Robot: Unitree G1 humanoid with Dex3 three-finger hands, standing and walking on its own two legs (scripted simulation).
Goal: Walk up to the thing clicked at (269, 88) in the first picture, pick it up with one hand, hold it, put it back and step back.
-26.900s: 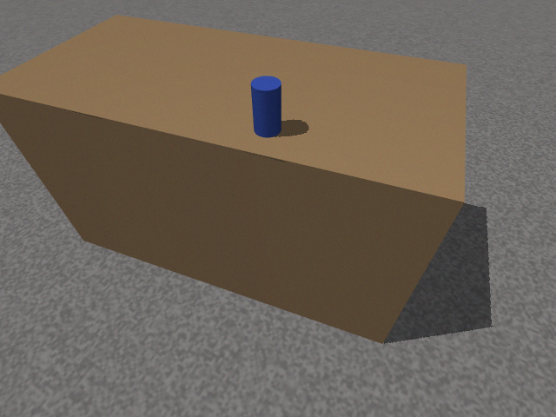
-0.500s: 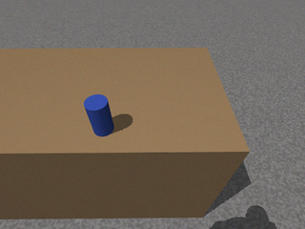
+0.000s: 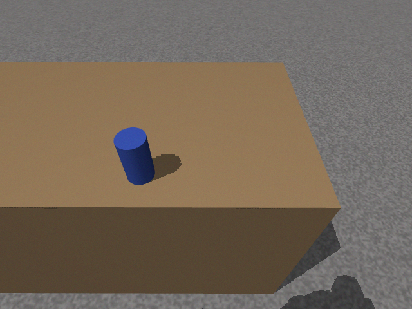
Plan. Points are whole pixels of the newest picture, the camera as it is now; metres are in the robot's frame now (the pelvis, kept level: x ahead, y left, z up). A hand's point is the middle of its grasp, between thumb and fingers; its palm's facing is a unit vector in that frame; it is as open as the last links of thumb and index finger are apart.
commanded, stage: stand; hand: left
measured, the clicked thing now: (136, 157) +0.45 +0.19 +0.03
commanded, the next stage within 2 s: none
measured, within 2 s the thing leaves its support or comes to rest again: neither
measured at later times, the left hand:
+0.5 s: hand out of the picture +0.06 +0.26 -0.16, palm faces -0.03 -0.94 -0.35, open 7.5 cm
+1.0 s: hand out of the picture +0.07 +0.25 -0.16, palm faces -0.03 -0.94 -0.35, open 7.4 cm
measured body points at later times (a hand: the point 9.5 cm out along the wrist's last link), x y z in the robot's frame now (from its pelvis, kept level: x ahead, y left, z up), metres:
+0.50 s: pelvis +0.00 +0.00 +0.00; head +0.01 +0.00 +0.45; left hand +0.06 +0.30 -0.13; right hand +0.08 -0.30 -0.13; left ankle +0.03 +0.12 -0.75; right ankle -0.04 -0.14 -0.75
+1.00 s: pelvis +0.01 -0.01 +0.00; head +0.03 -0.01 +0.45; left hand +0.07 +0.30 -0.13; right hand +0.08 -0.31 -0.13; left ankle +0.03 +0.12 -0.75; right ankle -0.04 -0.14 -0.75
